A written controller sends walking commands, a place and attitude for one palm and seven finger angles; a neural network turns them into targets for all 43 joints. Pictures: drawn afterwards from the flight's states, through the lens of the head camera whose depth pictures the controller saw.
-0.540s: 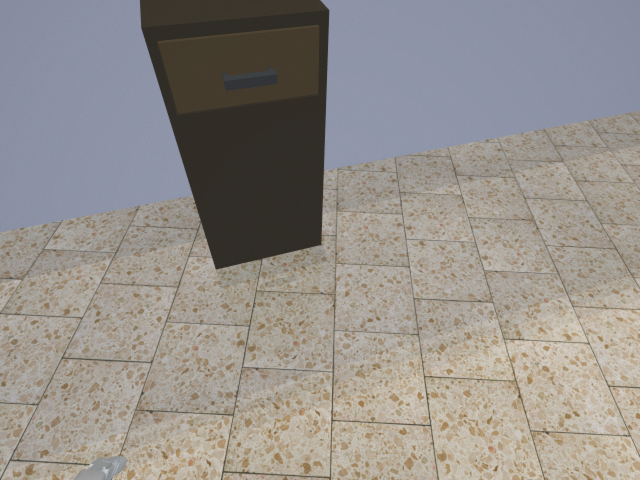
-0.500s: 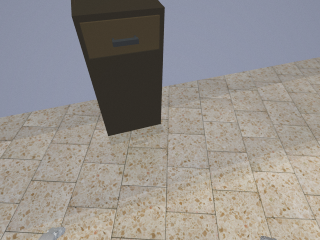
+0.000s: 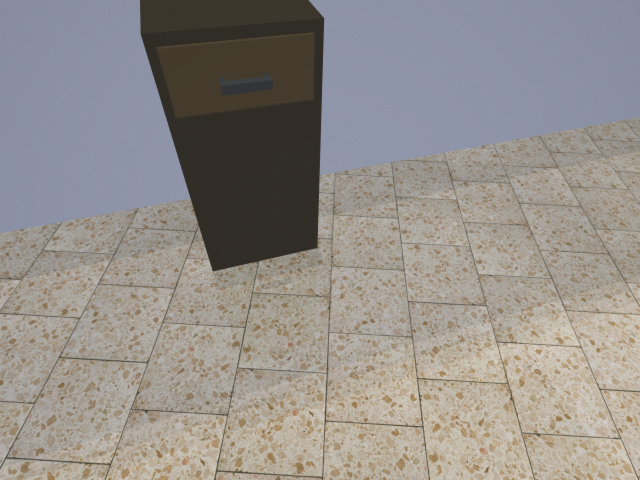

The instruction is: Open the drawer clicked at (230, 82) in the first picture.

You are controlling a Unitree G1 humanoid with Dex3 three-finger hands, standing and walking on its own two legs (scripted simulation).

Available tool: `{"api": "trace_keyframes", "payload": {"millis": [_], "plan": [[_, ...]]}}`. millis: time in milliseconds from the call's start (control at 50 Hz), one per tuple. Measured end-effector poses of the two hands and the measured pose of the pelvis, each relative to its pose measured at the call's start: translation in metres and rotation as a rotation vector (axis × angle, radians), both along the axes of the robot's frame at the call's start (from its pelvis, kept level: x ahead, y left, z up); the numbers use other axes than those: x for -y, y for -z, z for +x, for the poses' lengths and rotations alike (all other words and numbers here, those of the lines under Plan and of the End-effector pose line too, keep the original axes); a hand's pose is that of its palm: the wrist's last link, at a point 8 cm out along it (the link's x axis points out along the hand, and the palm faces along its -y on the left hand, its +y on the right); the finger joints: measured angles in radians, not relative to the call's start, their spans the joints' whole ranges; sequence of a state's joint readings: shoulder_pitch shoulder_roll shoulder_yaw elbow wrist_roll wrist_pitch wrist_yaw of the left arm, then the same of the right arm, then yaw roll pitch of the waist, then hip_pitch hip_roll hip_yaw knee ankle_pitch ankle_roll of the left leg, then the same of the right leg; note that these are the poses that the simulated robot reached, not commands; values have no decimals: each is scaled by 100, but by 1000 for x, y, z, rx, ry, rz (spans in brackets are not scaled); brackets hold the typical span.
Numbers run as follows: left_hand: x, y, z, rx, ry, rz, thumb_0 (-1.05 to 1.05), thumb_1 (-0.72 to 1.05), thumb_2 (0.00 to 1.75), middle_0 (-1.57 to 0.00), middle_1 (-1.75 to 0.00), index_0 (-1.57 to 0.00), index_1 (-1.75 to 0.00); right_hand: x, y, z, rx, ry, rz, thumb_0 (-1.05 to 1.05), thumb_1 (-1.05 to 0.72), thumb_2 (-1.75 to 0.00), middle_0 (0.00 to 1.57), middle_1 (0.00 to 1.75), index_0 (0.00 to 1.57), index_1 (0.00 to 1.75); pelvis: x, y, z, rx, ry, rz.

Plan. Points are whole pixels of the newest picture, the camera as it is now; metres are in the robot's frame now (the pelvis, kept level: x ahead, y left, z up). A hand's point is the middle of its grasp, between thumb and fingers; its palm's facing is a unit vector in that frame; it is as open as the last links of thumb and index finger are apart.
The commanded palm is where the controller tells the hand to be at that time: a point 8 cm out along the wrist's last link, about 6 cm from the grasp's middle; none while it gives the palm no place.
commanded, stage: stand and wait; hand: left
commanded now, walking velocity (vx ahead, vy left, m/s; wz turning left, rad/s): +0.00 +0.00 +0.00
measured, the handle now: (245, 81) +1.02 +0.26 +0.00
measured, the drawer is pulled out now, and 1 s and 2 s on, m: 0.00 0.00 0.00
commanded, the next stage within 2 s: look at it before walking up in 0.36 s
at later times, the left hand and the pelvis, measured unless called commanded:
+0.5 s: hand out of the picture +0.07 +0.24 -0.15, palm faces -0.04 -0.94 -0.33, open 7.4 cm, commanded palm none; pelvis -0.01 -0.01 +0.00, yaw +0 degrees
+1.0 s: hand out of the picture +0.06 +0.24 -0.15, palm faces -0.04 -0.94 -0.33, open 7.4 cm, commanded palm none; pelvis -0.01 -0.01 +0.00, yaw -1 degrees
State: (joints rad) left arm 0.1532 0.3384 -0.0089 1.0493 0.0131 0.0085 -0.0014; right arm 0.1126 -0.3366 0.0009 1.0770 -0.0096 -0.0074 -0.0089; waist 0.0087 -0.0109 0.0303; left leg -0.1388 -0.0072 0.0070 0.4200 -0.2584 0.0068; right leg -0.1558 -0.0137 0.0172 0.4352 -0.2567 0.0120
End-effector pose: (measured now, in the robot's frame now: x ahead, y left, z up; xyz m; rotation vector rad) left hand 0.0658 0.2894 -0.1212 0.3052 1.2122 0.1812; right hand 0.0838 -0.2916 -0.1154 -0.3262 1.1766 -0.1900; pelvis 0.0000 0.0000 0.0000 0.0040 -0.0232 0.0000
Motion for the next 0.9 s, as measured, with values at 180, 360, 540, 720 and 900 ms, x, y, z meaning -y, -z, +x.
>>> {"api": "trace_keyframes", "payload": {"millis": [180,360,540,720,900], "plan": [[-1,-3,-8,-14,-1,12,1,91,90,-21,-30,-20,-30,6,3,-23,-44,22,2,1,-91,-90,20,30,20,30,3,-2,-7,6,2,0],[3,-6,-3,10,13,11,1,91,90,-21,-30,-20,-30,5,3,-28,-35,24,13,1,-91,-90,20,30,20,30,5,-3,-12,4,6,1],[7,-6,0,23,21,4,1,91,90,-21,-30,-20,-30,5,2,-26,-23,24,16,1,-91,-90,20,30,20,30,6,-3,-13,3,9,2],[7,-5,-3,9,18,1,1,91,90,-21,-30,-20,-30,7,0,-25,-27,23,10,1,-91,-90,20,30,20,30,6,-3,-12,0,9,1],[5,-4,-6,-8,13,5,1,91,90,-21,-30,-20,-30,8,0,-23,-29,25,7,1,-91,-90,20,30,20,30,6,-4,-10,0,11,1]]}}
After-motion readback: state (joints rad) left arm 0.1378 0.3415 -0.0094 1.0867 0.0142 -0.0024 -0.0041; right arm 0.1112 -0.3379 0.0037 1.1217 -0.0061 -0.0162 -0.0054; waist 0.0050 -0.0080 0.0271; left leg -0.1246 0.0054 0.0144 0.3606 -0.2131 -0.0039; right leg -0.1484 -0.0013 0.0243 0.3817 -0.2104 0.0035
